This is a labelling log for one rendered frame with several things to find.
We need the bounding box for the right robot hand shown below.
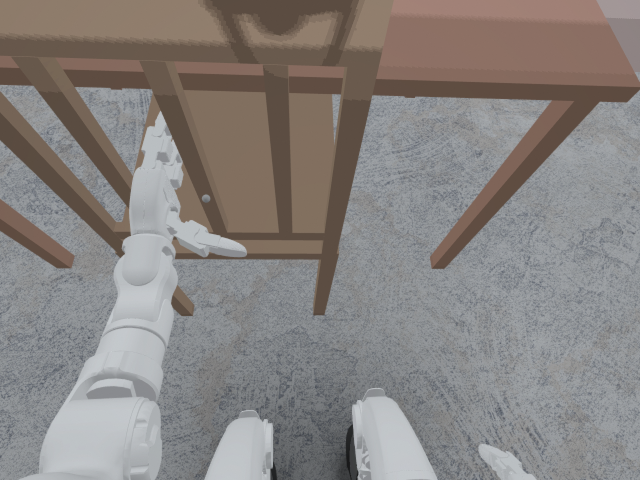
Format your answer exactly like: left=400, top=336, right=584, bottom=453
left=478, top=444, right=536, bottom=480

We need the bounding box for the left robot thigh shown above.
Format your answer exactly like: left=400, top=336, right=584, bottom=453
left=204, top=417, right=273, bottom=480

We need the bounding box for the chair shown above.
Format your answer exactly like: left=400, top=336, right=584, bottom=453
left=0, top=0, right=394, bottom=316

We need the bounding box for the left robot hand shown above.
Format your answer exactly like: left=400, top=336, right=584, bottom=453
left=129, top=111, right=247, bottom=257

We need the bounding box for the robot right shin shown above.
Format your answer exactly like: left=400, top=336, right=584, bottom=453
left=355, top=388, right=399, bottom=480

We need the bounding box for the left robot upper arm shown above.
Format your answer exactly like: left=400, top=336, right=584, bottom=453
left=19, top=397, right=162, bottom=480

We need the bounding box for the table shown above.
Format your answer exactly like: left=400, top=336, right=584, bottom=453
left=0, top=0, right=640, bottom=269

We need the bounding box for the robot left forearm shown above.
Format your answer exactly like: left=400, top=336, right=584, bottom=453
left=39, top=233, right=178, bottom=474

